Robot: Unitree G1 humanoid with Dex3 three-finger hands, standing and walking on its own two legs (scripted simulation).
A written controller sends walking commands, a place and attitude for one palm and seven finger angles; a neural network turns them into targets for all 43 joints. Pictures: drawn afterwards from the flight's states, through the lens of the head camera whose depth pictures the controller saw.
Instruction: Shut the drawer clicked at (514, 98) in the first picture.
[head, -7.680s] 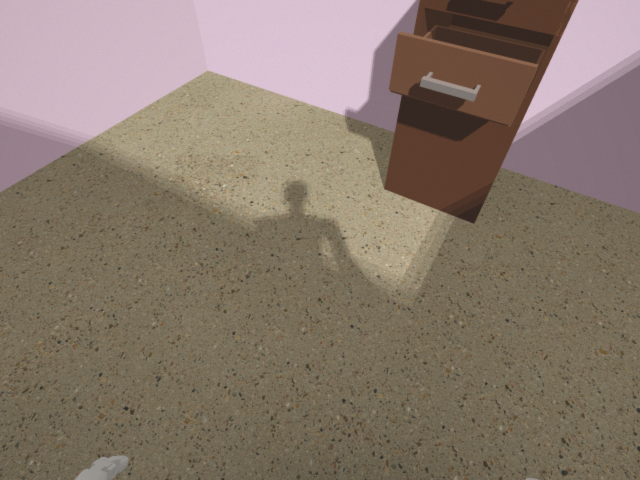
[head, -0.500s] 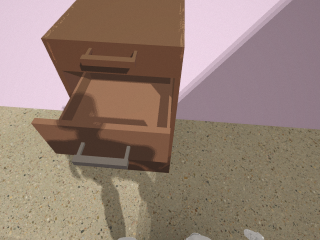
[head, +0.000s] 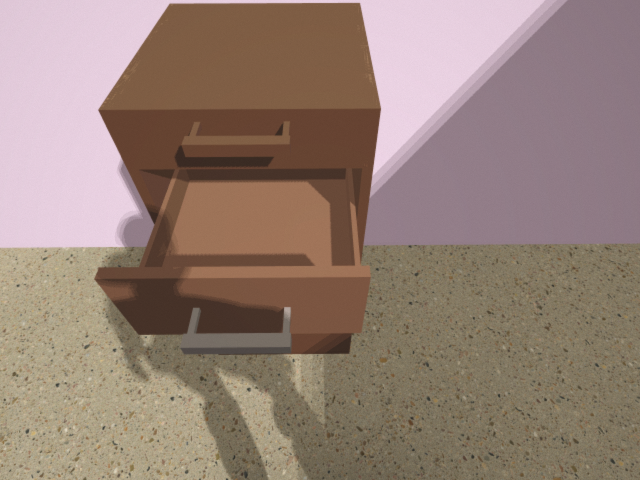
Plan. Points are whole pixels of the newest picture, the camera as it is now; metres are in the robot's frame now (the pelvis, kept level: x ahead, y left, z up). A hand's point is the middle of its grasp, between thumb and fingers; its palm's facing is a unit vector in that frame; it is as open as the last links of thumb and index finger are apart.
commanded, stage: come to a stop and stand still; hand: left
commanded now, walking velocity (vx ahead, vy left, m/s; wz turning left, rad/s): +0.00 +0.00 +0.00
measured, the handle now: (239, 329) +0.34 +0.14 -0.06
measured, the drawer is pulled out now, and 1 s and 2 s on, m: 0.23 0.23 0.23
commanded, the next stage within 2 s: look again from close up in 0.10 s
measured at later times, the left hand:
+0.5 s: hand out of the picture +0.01 +0.16 -0.16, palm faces -0.01 -0.98 -0.22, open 7.4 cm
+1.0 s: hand (225, 402) +0.21 +0.13 +0.00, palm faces +0.17 -0.98 -0.01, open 6.8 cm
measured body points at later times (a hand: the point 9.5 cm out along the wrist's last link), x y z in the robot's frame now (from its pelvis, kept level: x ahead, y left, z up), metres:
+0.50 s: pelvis +0.01 -0.02 +0.01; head +0.03 -0.03 +0.46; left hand +0.01 +0.21 -0.15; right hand +0.03 -0.24 -0.16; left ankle +0.02 +0.06 -0.73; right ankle +0.03 -0.15 -0.73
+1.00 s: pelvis +0.01 -0.04 -0.02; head +0.02 -0.05 +0.43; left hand +0.19 +0.18 +0.01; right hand +0.16 -0.30 -0.11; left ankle +0.02 +0.06 -0.73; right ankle +0.03 -0.15 -0.73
